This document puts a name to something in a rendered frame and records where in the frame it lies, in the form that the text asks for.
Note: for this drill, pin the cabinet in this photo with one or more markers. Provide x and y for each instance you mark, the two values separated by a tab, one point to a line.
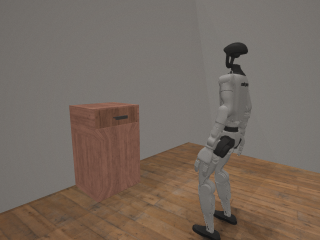
106	160

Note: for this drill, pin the robot left upper arm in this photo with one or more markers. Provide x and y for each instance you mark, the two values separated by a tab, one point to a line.
226	83

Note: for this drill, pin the drawer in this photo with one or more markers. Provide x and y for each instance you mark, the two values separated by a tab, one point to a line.
104	117

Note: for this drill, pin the left robot forearm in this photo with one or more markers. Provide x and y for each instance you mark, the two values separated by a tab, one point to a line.
218	128

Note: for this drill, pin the left robot hand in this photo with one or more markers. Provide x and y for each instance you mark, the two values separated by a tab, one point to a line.
206	156

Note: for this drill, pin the left robot shin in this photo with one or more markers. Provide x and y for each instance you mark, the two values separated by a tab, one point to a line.
207	204

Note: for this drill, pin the handle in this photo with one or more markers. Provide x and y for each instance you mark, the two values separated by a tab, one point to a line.
121	117

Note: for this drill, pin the robot right upper arm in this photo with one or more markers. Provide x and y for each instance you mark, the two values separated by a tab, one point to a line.
248	102

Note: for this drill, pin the right robot forearm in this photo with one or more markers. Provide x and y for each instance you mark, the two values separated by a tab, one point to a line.
243	123

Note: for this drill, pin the right robot hand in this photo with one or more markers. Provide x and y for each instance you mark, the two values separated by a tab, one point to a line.
240	146

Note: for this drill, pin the humanoid robot torso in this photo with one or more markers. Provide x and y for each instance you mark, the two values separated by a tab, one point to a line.
240	92

